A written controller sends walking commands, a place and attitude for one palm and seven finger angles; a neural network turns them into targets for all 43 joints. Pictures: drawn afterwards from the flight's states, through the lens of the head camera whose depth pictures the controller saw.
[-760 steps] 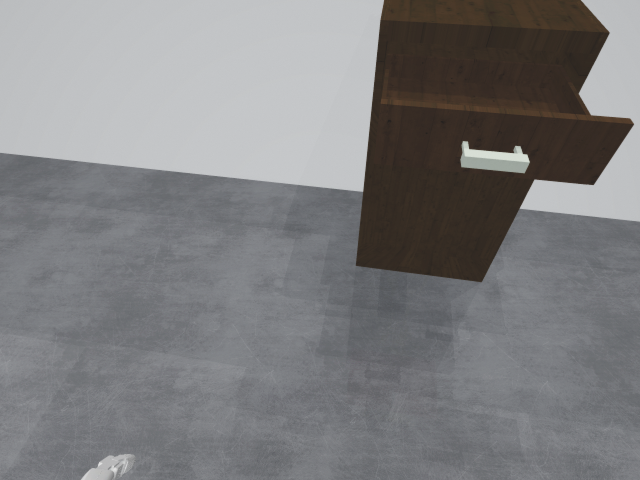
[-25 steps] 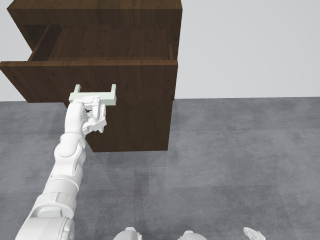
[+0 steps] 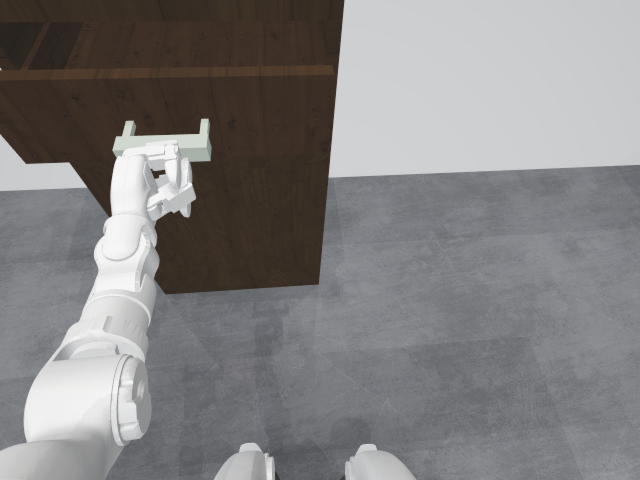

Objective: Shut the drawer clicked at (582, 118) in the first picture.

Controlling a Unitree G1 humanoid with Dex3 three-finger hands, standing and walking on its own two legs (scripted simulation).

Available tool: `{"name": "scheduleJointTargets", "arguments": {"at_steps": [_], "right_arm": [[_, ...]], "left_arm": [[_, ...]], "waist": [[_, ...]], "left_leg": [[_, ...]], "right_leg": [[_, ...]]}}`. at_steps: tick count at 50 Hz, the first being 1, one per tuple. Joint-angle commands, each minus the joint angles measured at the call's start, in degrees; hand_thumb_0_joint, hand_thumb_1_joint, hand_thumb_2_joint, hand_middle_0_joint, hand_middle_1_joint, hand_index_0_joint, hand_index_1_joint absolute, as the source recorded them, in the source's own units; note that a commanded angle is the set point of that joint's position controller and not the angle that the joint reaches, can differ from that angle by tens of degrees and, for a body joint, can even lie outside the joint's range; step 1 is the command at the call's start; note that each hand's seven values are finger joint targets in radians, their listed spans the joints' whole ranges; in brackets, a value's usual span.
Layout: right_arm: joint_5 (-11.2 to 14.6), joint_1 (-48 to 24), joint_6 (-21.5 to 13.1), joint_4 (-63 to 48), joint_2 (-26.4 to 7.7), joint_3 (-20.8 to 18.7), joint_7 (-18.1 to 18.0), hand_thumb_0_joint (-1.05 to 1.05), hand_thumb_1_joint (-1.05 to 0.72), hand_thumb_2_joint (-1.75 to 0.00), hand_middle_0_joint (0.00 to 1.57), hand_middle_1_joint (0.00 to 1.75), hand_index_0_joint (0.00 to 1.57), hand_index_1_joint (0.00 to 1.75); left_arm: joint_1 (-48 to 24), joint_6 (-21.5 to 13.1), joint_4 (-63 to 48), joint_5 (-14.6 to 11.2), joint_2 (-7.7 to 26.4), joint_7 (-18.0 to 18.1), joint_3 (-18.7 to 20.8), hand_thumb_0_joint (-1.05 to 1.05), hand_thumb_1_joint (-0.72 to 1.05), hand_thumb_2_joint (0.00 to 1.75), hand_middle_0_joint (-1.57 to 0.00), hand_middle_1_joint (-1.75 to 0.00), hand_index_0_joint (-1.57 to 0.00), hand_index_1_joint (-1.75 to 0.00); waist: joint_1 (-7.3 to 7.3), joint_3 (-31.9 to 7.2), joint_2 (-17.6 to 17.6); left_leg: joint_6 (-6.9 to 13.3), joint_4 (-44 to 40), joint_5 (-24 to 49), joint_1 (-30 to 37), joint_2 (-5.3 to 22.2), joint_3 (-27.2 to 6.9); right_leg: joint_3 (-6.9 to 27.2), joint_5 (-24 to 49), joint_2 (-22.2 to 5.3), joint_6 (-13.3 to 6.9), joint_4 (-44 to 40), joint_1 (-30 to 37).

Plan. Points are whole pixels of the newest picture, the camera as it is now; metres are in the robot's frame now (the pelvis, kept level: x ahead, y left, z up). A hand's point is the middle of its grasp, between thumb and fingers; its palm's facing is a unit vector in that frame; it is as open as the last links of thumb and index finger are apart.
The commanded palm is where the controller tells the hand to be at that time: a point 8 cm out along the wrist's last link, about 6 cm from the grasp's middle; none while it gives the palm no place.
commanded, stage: push the drawer shut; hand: left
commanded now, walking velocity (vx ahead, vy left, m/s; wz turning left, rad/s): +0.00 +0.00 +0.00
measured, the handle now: (166, 137) +0.54 +0.18 +0.08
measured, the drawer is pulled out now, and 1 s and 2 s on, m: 0.12 0.00 0.00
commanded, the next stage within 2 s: pull the fist back off the drawer in 1.32 s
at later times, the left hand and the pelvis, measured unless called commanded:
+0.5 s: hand (190, 150) +0.53 +0.15 +0.07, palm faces +0.03 -1.00 -0.03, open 3.1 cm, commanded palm +0.52 +0.20 +0.08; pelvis +0.00 +0.00 -0.01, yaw -1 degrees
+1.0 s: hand (193, 120) +0.58 +0.15 +0.08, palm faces +0.04 -1.00 -0.03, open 3.3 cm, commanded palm +0.58 +0.19 +0.08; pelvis +0.01 +0.01 -0.01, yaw -2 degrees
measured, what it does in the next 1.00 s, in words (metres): stands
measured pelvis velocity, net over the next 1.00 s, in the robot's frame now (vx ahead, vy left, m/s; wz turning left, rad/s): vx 0.01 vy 0.01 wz -0.03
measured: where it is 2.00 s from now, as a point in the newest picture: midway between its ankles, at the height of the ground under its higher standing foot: outside the picture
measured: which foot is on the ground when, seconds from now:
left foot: down 0.00-1.00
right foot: down 0.00-1.00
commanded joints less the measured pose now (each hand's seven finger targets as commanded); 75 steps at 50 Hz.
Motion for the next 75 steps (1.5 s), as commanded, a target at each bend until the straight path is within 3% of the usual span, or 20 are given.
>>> {"name": "scheduleJointTargets", "arguments": {"at_steps": [1,5,8,13,15,31,32,38,40,47,48,49,54,56,61,64,66,70,71,75], "right_arm": [[0.01,7.32,-0.98,-3.88,-9.23,-3.3,-0.72,0.0,-0.9,-0.9,0.2,0.3,0.2,0.3],[-0.28,8.85,-0.68,-3.77,-9.74,-3.25,-0.78,0.0,-0.9,-0.9,0.2,0.3,0.2,0.3],[-0.36,9.26,-0.48,-3.95,-9.6,-3.35,-0.55,0.0,-0.9,-0.9,0.2,0.3,0.2,0.3],[-0.66,10.86,0.09,-3.65,-10.18,-3.3,-0.44,0.0,-0.9,-0.9,0.2,0.3,0.2,0.3],[-0.84,11.54,0.06,-3.17,-9.93,-3.24,-0.28,0.0,-0.9,-0.9,0.2,0.3,0.2,0.3],[-2.26,16.06,1.11,-2.39,-11.34,-2.85,0.22,0.0,-0.9,-0.9,0.2,0.3,0.2,0.3],[-2.39,16.46,1.3,-2.45,-11.42,-2.87,0.22,0.0,-0.9,-0.9,0.2,0.3,0.2,0.3],[-2.77,17.76,2.08,-2.2,-11.58,-2.89,0.76,0.0,-0.9,-0.9,0.2,0.3,0.2,0.3],[-3.01,18.56,2.39,-2.02,-11.82,-2.83,0.7,0.0,-0.9,-0.9,0.2,0.3,0.2,0.3],[-3.35,19.95,3.12,-1.59,-11.89,-2.77,0.99,0.0,-0.9,-0.9,0.2,0.3,0.2,0.3],[-3.33,19.95,3.21,-1.51,-11.9,-2.68,1.04,0.0,-0.9,-0.9,0.2,0.3,0.2,0.3],[-3.49,20.41,3.25,-1.26,-12.11,-2.68,1.0,0.0,-0.9,-0.9,0.2,0.3,0.2,0.3],[-3.69,21.18,3.26,-1.11,-12.21,-2.45,0.98,0.0,-0.9,-0.9,0.2,0.3,0.2,0.3],[-3.59,21.76,3.41,-0.87,-12.6,-2.32,0.77,0.0,-0.9,-0.9,0.2,0.3,0.2,0.3],[-3.89,22.12,2.89,-0.32,-12.56,-2.06,0.71,0.0,-0.9,-0.9,0.2,0.3,0.2,0.3],[-3.84,22.09,2.46,-0.37,-12.92,-1.58,0.36,0.0,-0.9,-0.9,0.2,0.3,0.2,0.3],[-3.92,22.47,1.94,-0.31,-13.01,-1.44,0.2,0.0,-0.9,-0.9,0.2,0.3,0.2,0.3],[-3.77,22.42,1.15,-0.42,-13.24,-0.69,-0.34,0.0,-0.9,-0.9,0.2,0.3,0.2,0.3],[-3.56,22.01,0.93,-0.55,-13.31,-0.67,-0.39,0.0,-0.9,-0.9,0.2,0.3,0.2,0.3],[-3.99,22.38,0.34,-0.79,-13.4,-0.76,-0.15,0.0,-0.9,-0.9,0.2,0.3,0.2,0.3]], "left_arm": [[-33.7,-3.77,-10.75,-0.84,15.3,1.16,3.33,0.0,0.9,0.9,-1.4,-1.6,-1.4,-1.6],[-35.11,-3.58,-9.07,-0.73,19.23,0.89,6.16,0.0,0.9,0.9,-1.4,-1.6,-1.4,-1.6],[-36.28,-3.67,-8.66,-0.49,17.89,0.58,5.09,0.0,0.9,0.9,-1.4,-1.6,-1.4,-1.6],[-38.68,-3.38,-6.34,0.42,20.92,1.04,6.74,0.0,0.9,0.9,-1.4,-1.6,-1.4,-1.6],[-42.48,-3.31,-5.76,0.75,18.22,1.16,4.26,0.0,0.9,0.9,-1.4,-1.6,-1.4,-1.6],[-51.75,-2.01,-1.74,3.94,25.87,2.94,7.72,0.0,0.9,0.9,-1.4,-1.6,-1.4,-1.6],[-51.04,-2.05,-1.3,4.33,27.64,2.98,9.03,0.0,0.9,0.9,-1.4,-1.6,-1.4,-1.6],[-51.66,-1.24,0.76,4.63,25.68,2.97,7.69,0.0,0.9,0.9,-1.4,-1.6,-1.4,-1.6],[-53.39,-1.19,0.11,5.05,28.35,3.22,9.29,0.0,0.9,0.9,-1.4,-1.6,-1.4,-1.6],[-55.47,-0.74,1.26,6.05,29.4,3.48,9.48,0.0,0.9,0.9,-1.4,-1.6,-1.4,-1.6],[-56.73,-0.36,1.86,6.02,27.39,3.41,7.57,0.0,0.9,0.9,-1.4,-1.6,-1.4,-1.6],[-57.63,-0.28,1.97,6.15,29.72,3.72,9.37,0.0,0.9,0.9,-1.4,-1.6,-1.4,-1.6],[-61.57,0.19,2.43,7.12,30.3,3.58,8.45,0.0,0.9,0.9,-1.4,-1.6,-1.4,-1.6],[-62.22,0.43,4.04,7.36,31.49,3.54,8.95,0.0,0.9,0.9,-1.4,-1.6,-1.4,-1.6],[-67.25,0.5,3.25,7.62,29.02,3.73,5.91,0.0,0.9,0.9,-1.4,-1.6,-1.4,-1.6],[-67.9,1.13,5.17,7.55,30.69,3.95,6.1,0.0,0.9,0.9,-1.4,-1.6,-1.4,-1.6],[-69.44,1.21,4.19,7.39,31.03,3.83,6.13,0.0,0.9,0.9,-1.4,-1.6,-1.4,-1.6],[-69.88,1.93,5.88,7.52,32.78,3.44,5.8,0.0,0.9,0.9,-1.4,-1.6,-1.4,-1.6],[-70.1,2.26,6.16,7.61,30.89,3.22,4.04,0.0,0.9,0.9,-1.4,-1.6,-1.4,-1.6],[-71.1,2.37,4.49,7.41,31.6,3.63,5.28,0.0,0.9,0.9,-1.4,-1.6,-1.4,-1.6]], "waist": [[-2.74,-22.65,2.4],[-2.88,-23.88,0.87],[-3.12,-25.36,2.81],[-3.89,-24.92,3.23],[-5.53,-23.38,3.93],[-7.94,-28.13,7.33],[-7.18,-29.25,7.26],[-8.33,-28.88,8.32],[-8.5,-29.83,8.44],[-9.03,-30.31,10.46],[-10.4,-29.21,9.68],[-10.14,-28.69,9.41],[-11.41,-29.64,11.74],[-12.17,-28.71,10.21],[-13.67,-28.99,14.44],[-14.59,-27.62,13.15],[-14.76,-29.7,13.88],[-15.18,-28.34,14.45],[-15.53,-27.72,15.0],[-14.81,-29.69,17.16]], "left_leg": [[0.54,-5.32,9.65,15.95,-0.84,-3.83],[0.78,-4.56,9.85,13.63,-0.78,-3.78],[0.61,-4.18,10.89,14.75,-0.71,-3.81],[0.73,-3.59,10.63,13.66,-0.49,-4.06],[0.79,-3.46,9.84,14.01,-0.37,-4.62],[0.98,-0.93,13.35,14.59,0.18,-5.52],[0.84,-0.83,14.14,14.7,0.21,-5.77],[0.75,-0.22,17.08,15.92,0.5,-6.04],[0.82,0.04,18.31,16.2,0.6,-6.39],[0.52,0.62,20.71,17.72,0.98,-6.87],[0.69,0.68,19.94,17.21,0.99,-6.93],[0.73,0.62,19.17,16.12,1.02,-6.93],[0.8,1.36,19.35,16.51,1.04,-7.22],[0.83,1.59,18.51,15.95,1.32,-7.68],[0.52,1.83,16.69,17.75,1.52,-8.75],[0.86,1.82,12.59,14.47,1.48,-8.71],[1.04,2.21,12.61,14.99,1.51,-8.57],[1.21,1.96,9.08,12.02,1.67,-8.63],[1.03,1.49,7.8,12.77,1.85,-8.98],[0.78,1.57,8.38,14.81,1.71,-9.87]], "right_leg": [[3.22,12.3,1.53,0.65,-7.54,3.92],[3.57,12.9,1.73,0.76,-7.29,5.43],[3.42,13.2,1.77,0.72,-7.04,4.36],[3.34,12.27,1.97,0.73,-6.87,2.62],[2.97,10.9,2.14,0.73,-6.88,-0.09],[2.45,11.58,2.55,0.78,-5.69,-3.62],[2.34,11.93,2.61,0.61,-5.33,-2.92],[1.87,13.54,2.88,0.56,-5.35,-4.85],[1.76,14.43,2.96,0.51,-4.96,-4.57],[1.37,14.91,3.24,0.35,-4.89,-6.28],[1.37,14.5,3.25,0.56,-5.15,-7.18],[1.33,13.9,3.25,0.57,-5.23,-6.74],[1.28,13.48,3.33,0.56,-4.95,-8.45],[1.12,12.5,3.41,0.6,-4.91,-9.9],[0.72,10.11,3.37,0.34,-4.49,-14.11],[0.87,7.73,3.37,0.47,-4.67,-14.15],[1.04,7.74,3.45,0.52,-4.62,-13.92],[1.04,5.61,3.46,0.47,-4.38,-14.08],[0.95,4.7,3.37,0.54,-4.48,-15.66],[0.37,5.01,3.37,0.11,-3.66,-16.45]]}}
